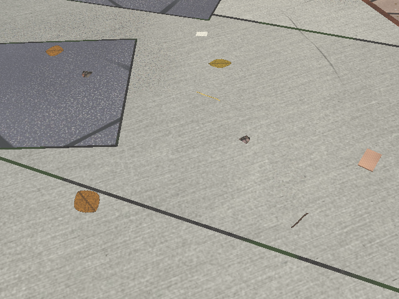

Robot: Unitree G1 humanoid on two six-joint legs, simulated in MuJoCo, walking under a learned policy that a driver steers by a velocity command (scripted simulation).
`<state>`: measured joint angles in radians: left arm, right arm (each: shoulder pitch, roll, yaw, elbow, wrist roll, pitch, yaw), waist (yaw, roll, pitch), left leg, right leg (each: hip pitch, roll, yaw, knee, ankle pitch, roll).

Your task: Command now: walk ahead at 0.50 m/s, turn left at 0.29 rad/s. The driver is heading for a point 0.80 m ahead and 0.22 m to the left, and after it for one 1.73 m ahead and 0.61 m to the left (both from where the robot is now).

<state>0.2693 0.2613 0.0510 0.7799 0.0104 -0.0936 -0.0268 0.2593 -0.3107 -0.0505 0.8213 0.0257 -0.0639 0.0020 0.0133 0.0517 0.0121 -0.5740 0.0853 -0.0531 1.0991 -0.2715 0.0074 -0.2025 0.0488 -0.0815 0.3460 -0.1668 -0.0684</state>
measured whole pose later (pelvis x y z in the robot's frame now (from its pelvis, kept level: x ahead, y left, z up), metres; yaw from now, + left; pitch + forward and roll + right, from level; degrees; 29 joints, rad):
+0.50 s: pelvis +0.27 +0.07 -0.01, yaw +17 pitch +1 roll +0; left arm 0.21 0.29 0.05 0.77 0.00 -0.11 0.00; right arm 0.23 -0.29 -0.07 0.68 0.01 -0.05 0.03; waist 0.00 -0.01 0.05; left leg -0.33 -0.11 0.00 0.46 -0.16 0.10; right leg -0.46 -0.07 0.04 1.18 -0.37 0.00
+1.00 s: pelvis +0.55 +0.10 +0.00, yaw +28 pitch +1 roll +0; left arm 0.25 0.26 0.05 0.79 0.01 -0.10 -0.03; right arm 0.27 -0.29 -0.06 0.70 0.01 -0.04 -0.01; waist 0.02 0.05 0.03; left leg -0.51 0.01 -0.06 1.11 -0.38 0.00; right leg -0.28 0.04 -0.01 0.42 -0.17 -0.04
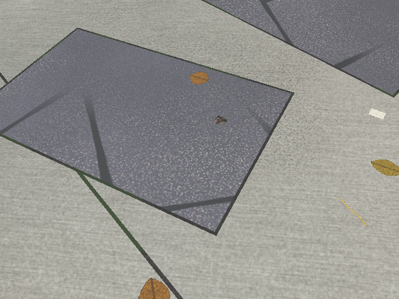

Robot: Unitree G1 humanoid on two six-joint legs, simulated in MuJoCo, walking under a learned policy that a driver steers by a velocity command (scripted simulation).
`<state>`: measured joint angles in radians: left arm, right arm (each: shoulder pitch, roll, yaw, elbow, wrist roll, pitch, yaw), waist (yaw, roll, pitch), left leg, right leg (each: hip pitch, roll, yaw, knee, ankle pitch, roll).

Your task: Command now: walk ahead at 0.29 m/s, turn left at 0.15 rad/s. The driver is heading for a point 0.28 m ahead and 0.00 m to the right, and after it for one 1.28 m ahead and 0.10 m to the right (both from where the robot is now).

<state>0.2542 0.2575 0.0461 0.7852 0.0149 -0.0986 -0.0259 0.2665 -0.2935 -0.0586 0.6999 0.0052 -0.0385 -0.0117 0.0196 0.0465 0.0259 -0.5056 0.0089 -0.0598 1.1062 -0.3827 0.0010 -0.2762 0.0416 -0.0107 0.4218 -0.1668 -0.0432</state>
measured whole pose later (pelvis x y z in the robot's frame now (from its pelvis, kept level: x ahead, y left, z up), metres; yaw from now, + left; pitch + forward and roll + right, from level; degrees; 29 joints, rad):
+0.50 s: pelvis +0.12 +0.03 -0.01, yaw +0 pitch +1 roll +0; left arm 0.21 0.25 0.01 0.91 0.01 0.00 0.01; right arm 0.11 -0.21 -0.04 0.72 -0.01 -0.01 0.00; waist 0.03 -0.01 0.01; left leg -0.35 -0.02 -0.01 0.55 -0.21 0.02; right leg -0.12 -0.01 0.00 0.51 -0.40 0.01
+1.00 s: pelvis +0.11 +0.03 -0.01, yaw +1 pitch -2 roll +0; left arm 0.28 0.22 0.01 1.06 0.01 0.00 0.04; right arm 0.12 -0.22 -0.06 0.95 0.00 0.02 -0.03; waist 0.02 0.00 0.04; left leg -0.32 -0.02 -0.01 0.53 -0.18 0.02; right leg -0.09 -0.01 0.00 0.50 -0.38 0.01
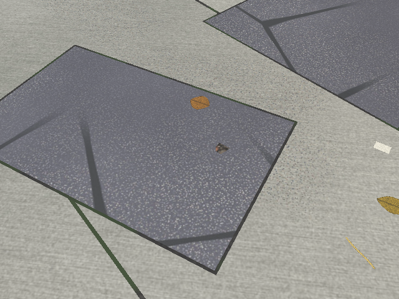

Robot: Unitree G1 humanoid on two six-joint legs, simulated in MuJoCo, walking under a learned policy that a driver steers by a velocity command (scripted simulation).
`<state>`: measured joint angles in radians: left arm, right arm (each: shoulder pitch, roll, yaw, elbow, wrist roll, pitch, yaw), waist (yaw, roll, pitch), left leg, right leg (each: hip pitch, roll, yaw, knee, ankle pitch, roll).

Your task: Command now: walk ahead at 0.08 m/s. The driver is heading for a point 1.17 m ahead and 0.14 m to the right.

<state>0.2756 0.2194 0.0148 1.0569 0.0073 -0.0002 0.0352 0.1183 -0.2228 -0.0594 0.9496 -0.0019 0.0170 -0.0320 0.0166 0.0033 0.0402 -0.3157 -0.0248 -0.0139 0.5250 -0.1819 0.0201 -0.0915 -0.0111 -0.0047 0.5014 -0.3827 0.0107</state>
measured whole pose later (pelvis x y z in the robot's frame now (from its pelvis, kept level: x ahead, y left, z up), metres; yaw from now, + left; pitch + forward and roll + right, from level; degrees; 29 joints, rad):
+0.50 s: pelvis +0.13 +0.03 +0.01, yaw +0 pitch +0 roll +1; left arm 0.15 0.27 0.07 0.93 -0.02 -0.08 0.00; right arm 0.39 -0.19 -0.03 1.08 0.00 -0.09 0.00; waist -0.05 -0.03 0.00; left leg 0.00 -0.05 0.04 0.22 -0.22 0.06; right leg -0.61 -0.12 0.01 0.91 -0.13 -0.01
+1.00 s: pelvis +0.40 -0.06 +0.01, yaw -1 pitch +0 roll -1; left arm 0.32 0.23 0.05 0.99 0.01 -0.10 -0.03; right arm 0.15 -0.28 -0.06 0.95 0.01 -0.08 -0.02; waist 0.04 0.04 0.02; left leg -0.65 0.14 -0.04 1.00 -0.15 0.03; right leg -0.14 0.07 -0.07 0.27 -0.14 -0.08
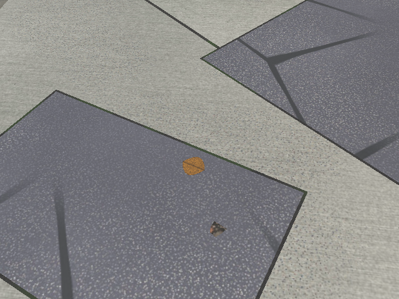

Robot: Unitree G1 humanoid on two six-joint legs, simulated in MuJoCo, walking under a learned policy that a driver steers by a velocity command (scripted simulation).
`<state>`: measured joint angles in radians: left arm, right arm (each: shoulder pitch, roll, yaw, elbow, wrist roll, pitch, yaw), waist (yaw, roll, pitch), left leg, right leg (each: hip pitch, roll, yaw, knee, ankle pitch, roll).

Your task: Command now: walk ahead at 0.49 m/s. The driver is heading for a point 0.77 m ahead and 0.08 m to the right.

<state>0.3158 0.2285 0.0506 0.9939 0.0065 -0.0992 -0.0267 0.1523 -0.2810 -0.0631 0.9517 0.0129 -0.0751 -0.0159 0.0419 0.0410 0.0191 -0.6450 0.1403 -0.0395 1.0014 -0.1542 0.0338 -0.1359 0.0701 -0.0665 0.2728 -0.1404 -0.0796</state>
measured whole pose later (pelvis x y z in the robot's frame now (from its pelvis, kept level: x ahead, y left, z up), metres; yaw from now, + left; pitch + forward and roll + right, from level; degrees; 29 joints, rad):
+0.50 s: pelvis +0.29 +0.07 +0.00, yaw -1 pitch +1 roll +1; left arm 0.23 0.27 0.06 0.95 -0.03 -0.08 0.01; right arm 0.23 -0.24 -0.05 0.98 -0.01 -0.10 0.03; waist -0.02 -0.04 0.03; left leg -0.22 -0.05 0.08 0.35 -0.14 0.07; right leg -0.55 -0.10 0.03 1.12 -0.29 -0.04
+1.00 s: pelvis +0.51 +0.02 -0.02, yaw -15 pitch +3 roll +1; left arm 0.14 0.28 0.08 0.76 0.00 -0.02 -0.01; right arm 0.10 -0.29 -0.05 0.85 0.00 -0.03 -0.04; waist 0.01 0.01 0.07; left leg -0.53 0.02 -0.05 1.17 -0.47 -0.04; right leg -0.44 0.10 0.03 0.47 -0.07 -0.10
